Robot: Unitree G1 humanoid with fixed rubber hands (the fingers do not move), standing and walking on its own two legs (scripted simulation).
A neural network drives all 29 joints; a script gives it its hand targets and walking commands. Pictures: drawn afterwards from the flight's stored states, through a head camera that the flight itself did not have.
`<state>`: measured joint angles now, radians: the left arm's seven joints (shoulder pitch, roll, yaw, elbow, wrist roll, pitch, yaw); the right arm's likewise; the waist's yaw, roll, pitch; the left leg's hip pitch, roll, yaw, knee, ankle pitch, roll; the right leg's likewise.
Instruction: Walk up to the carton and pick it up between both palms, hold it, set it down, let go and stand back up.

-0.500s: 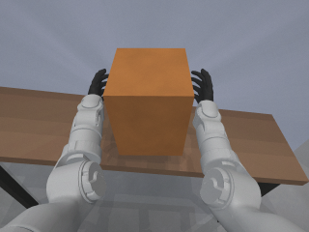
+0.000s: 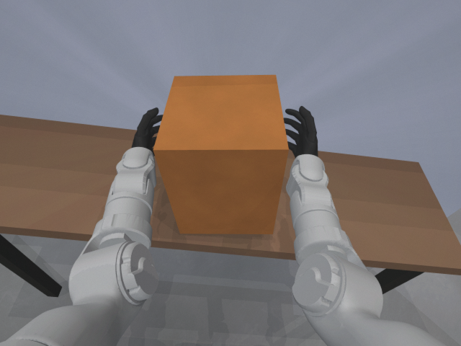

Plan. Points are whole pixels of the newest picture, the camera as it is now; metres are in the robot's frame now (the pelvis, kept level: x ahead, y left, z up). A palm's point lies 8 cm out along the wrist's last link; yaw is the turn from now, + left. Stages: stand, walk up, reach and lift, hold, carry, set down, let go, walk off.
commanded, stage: set down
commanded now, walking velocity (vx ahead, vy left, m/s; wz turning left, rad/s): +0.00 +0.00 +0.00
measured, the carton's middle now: (225, 158) +0.45 +0.06 +0.05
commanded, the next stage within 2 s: none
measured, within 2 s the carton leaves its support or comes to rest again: rests again in 2.00 s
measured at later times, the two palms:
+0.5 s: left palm (147, 150) +0.41 +0.20 +0.09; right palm (306, 158) +0.42 -0.09 +0.11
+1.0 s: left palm (148, 152) +0.41 +0.20 +0.08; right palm (306, 161) +0.42 -0.09 +0.11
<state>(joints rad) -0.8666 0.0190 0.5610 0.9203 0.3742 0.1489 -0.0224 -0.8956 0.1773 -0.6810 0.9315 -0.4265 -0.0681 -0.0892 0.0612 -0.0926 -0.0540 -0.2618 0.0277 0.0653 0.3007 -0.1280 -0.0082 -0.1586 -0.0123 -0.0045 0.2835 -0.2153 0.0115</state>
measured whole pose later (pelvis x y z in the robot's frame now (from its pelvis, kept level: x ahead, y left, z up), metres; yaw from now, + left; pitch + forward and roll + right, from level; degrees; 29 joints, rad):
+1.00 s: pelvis -0.01 +0.00 +0.00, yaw -1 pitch +6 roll +0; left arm -0.92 -0.04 0.72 0.92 0.52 0.05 -0.05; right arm -0.91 0.21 -0.79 0.87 -0.55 -0.10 -0.04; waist 0.07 -0.10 -0.01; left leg -0.28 0.03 0.11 0.27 -0.09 0.00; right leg -0.20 -0.02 -0.02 0.29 -0.19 0.02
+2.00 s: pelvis -0.01 +0.00 +0.00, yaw -2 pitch +11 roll +0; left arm -0.94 0.07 0.61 1.07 0.39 -0.04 -0.02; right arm -0.89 0.12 -0.55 0.93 -0.39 -0.06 -0.08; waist 0.06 -0.08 -0.05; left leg -0.39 0.06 0.14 0.31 -0.10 0.01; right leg -0.30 -0.01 -0.02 0.30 -0.19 0.01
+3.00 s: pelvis -0.04 +0.00 -0.02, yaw +1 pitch +19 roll -2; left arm -1.27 0.48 -0.15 1.37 -0.40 0.07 0.00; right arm -1.25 -0.23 0.01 1.25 0.36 0.15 -0.14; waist -0.02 -0.07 -0.26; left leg -0.69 0.07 0.02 0.46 -0.10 -0.01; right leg -0.55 0.01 -0.09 0.42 -0.20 -0.01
